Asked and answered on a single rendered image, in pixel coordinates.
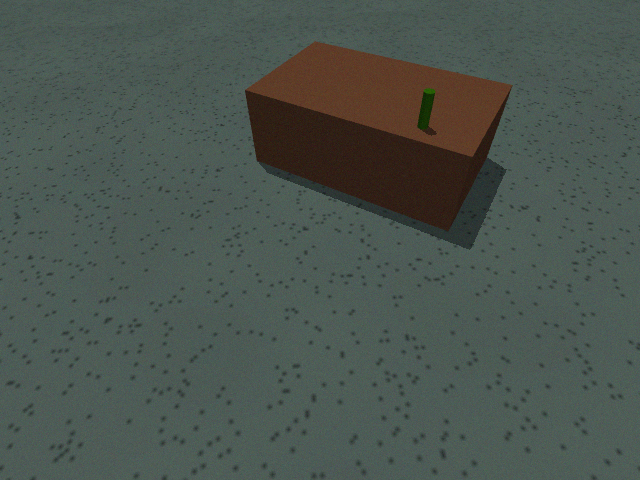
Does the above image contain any can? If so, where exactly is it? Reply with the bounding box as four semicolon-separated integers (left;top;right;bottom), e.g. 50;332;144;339
417;88;435;129

